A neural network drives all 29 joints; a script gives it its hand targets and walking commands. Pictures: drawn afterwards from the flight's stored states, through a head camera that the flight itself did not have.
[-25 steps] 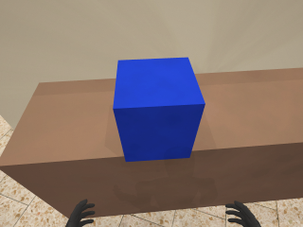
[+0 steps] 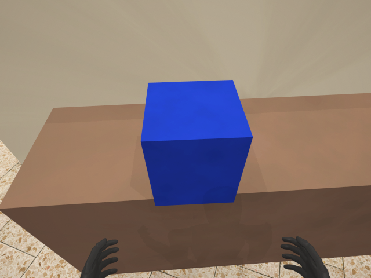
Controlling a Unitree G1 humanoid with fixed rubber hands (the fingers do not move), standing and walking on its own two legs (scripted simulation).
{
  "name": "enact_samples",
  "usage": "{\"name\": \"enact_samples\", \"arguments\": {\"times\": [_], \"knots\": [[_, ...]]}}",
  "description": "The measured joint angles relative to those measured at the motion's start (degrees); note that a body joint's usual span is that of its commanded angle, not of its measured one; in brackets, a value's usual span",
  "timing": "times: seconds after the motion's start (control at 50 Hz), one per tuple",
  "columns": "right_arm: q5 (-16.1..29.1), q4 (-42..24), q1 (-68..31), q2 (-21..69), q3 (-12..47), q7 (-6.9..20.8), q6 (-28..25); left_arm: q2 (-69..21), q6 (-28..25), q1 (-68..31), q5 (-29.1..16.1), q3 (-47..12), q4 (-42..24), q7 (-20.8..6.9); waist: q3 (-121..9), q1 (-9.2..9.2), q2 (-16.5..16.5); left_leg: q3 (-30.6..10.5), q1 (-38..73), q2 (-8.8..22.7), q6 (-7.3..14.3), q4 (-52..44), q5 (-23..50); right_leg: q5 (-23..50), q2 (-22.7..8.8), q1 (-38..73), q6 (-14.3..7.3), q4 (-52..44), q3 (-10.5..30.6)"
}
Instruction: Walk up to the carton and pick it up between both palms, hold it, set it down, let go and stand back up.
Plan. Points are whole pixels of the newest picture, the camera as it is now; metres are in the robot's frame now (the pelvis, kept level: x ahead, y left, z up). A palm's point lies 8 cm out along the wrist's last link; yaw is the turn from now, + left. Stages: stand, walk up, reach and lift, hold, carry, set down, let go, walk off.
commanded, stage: reach and lift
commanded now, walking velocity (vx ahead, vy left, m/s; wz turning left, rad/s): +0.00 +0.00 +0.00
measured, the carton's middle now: (192, 145) +0.44 +0.01 +0.05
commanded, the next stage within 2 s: none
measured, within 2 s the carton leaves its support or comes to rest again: neither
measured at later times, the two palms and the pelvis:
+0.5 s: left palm (101, 242) +0.21 +0.19 +0.02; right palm (315, 245) +0.21 -0.23 +0.01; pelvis -0.01 +0.00 +0.00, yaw -1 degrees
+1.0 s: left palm (103, 191) +0.28 +0.19 +0.09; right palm (319, 194) +0.28 -0.24 +0.08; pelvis +0.00 -0.01 +0.00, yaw -1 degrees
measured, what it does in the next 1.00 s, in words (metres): stands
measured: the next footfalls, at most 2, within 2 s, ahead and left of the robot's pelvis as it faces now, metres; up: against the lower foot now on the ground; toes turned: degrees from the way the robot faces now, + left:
none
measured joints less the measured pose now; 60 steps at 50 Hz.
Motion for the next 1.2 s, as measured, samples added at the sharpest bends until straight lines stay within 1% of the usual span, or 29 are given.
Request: {"name": "enact_samples", "arguments": {"times": [0.12, 0.26, 0.4, 0.52, 0.6, 0.64, 0.7, 0.76, 0.84, 0.88, 0.96, 1.0, 1.08, 1.2], "knots": [[0.9, -2.5, -1.1, -0.3, -0.7, -0.2, 0.1, -0.4, -1.7, -1.9, -0.6, -0.5, 0.2, 0.8, -0.7, 0.05, -0.5, 0.2, -0.1, -0.1, 0.1, -0.1, 0.4, 0.1, -0.1, -0.6, 0.0, 0.7, 0.4], [3.0, -4.5, -4.7, -0.2, -0.7, -0.1, 2.2, -1.4, -0.5, -6.0, -1.1, -1.0, -1.1, 2.3, -0.8, 0.24, -1.0, 0.6, -0.4, -0.4, 0.3, 0.0, 0.8, 0.2, -0.2, -1.6, 0.1, 1.8, 1.0], [4.9, -5.8, -8.1, -0.6, -0.5, -0.7, 3.0, -2.2, 0.4, -9.6, -1.3, -0.7, -3.1, 3.1, -0.7, 0.23, -0.8, 0.9, -0.5, -0.5, 0.4, 0.0, 0.8, 0.1, -0.3, -2.2, 0.2, 2.4, 1.6], [5.8, -7.4, -9.1, -1.4, -0.8, -0.4, 3.3, -2.2, 0.8, -10.0, -2.3, -1.0, -6.8, 3.5, -0.1, 0.21, -0.2, 0.7, -1.0, -0.6, 0.4, -0.2, 0.8, 0.1, -0.3, -2.7, 0.2, 2.2, 1.6], [6.4, -10.1, -9.4, -2.1, -1.0, -1.0, 2.7, -1.8, 0.0, -9.8, -3.1, -0.8, -8.9, 3.5, 0.0, 0.04, 0.1, 0.5, -1.8, -0.5, 0.3, 0.2, 0.5, -0.2, -0.1, -3.5, 0.1, 2.5, 1.7], [7.1, -11.3, -9.9, -2.4, -1.0, -1.4, 2.6, -1.6, -0.4, -10.4, -3.7, -0.6, -9.1, 3.2, -0.1, -0.06, 0.2, 0.4, -2.2, -0.4, 0.2, 0.2, 0.4, -0.3, 0.0, -3.9, 0.0, 2.6, 1.6], [7.6, -11.2, -12.2, -2.8, -0.7, -1.9, 3.4, -1.0, 0.1, -12.8, -4.8, -0.5, -7.6, 2.8, -0.7, -0.47, 0.1, 0.0, -3.0, -0.5, 0.1, 0.4, 0.3, -0.7, -0.1, -4.7, -0.1, 3.2, 1.4], [8.8, -11.1, -14.5, -3.3, 0.0, -2.7, 5.0, -0.8, 2.0, -15.0, -5.3, 0.2, -8.1, 2.4, -0.8, -0.70, 0.0, -0.2, -3.1, -0.4, -0.1, 0.3, 0.2, -0.9, 0.0, -4.9, -0.2, 3.3, 1.4], [10.8, -10.9, -17.3, -4.8, 1.3, -3.5, 7.0, -1.7, 6.5, -17.1, -4.2, 2.0, -11.2, 1.4, -0.7, -1.03, 0.2, -0.3, -2.4, -0.2, -0.3, -0.2, 0.2, -0.6, 0.3, -4.0, -0.3, 2.3, 1.5], [11.4, -11.8, -18.3, -5.6, 1.9, -4.3, 8.1, -2.0, 9.0, -17.9, -3.4, 3.2, -13.2, 0.8, -0.5, -1.21, 0.3, -0.4, -1.9, -0.1, -0.4, -0.3, 0.2, -0.5, 0.5, -3.5, -0.3, 1.9, 1.6], [12.8, -14.8, -20.5, -6.9, 2.3, -5.9, 10.0, -1.4, 13.1, -19.9, -3.7, 5.6, -17.3, 0.2, -0.4, -1.76, 0.4, -0.5, -1.9, 0.0, -0.4, -0.3, 0.2, -0.3, 0.7, -3.5, -0.4, 1.9, 1.7], [13.2, -14.7, -22.8, -7.2, 2.1, -6.3, 11.4, -0.9, 14.8, -22.4, -4.1, 6.6, -16.5, -0.1, -0.2, -1.82, 0.5, -0.5, -2.0, 0.0, -0.4, -0.2, 0.3, -0.3, 0.7, -3.8, -0.4, 2.3, 1.9], [13.4, -10.9, -28.4, -7.6, 1.6, -6.4, 14.9, -0.6, 18.5, -28.2, -4.3, 8.5, -12.7, -0.4, -0.5, -1.72, 0.5, -0.4, -2.9, -0.1, -0.3, -0.2, 0.9, 0.1, 0.6, -5.0, -0.4, 2.8, 2.2], [14.8, -7.0, -34.9, -8.7, 2.3, -6.2, 18.5, -0.6, 22.6, -33.3, -4.0, 9.3, -10.0, -0.3, -0.5, -1.82, 0.6, -0.4, -4.3, -0.3, -0.2, -0.3, 1.6, 0.7, 0.6, -6.7, -0.3, 3.0, 2.4]]}}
